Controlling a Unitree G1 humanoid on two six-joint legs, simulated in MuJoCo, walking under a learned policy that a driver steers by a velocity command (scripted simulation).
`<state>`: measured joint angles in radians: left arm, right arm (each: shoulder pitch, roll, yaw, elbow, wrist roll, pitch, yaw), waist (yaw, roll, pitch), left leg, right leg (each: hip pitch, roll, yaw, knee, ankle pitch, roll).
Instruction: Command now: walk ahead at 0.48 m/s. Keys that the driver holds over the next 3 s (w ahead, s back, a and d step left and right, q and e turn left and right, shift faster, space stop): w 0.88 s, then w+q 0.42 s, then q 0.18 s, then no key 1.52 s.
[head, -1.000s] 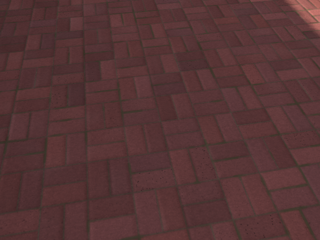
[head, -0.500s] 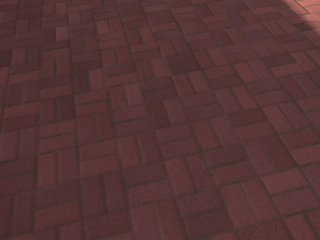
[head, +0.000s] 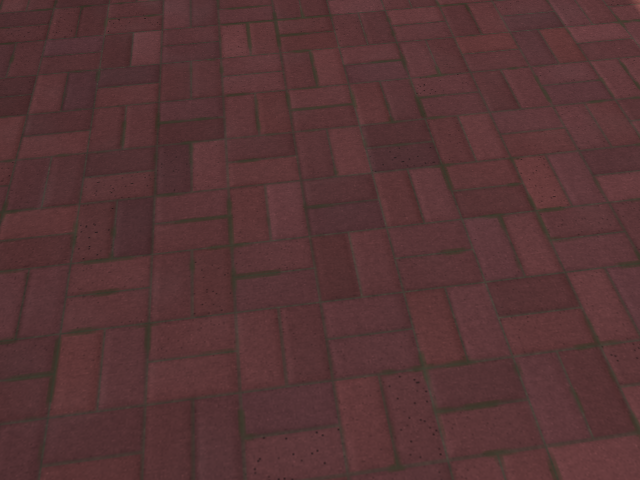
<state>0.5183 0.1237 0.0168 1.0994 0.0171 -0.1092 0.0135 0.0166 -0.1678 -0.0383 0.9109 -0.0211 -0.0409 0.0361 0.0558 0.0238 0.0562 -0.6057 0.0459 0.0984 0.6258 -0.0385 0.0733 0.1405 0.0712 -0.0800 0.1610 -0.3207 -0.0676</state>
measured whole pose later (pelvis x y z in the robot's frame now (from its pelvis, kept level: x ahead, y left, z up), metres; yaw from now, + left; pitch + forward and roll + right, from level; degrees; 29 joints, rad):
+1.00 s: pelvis +0.56 -0.03 +0.01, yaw +1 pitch +0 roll -1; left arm 0.45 0.17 0.04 1.06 0.02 -0.10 0.00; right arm 0.14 -0.20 -0.06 0.93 -0.02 -0.03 0.03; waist 0.03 0.04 0.03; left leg -0.65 0.10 0.01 0.86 -0.06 0.04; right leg 0.00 0.08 -0.12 0.19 -0.21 -0.09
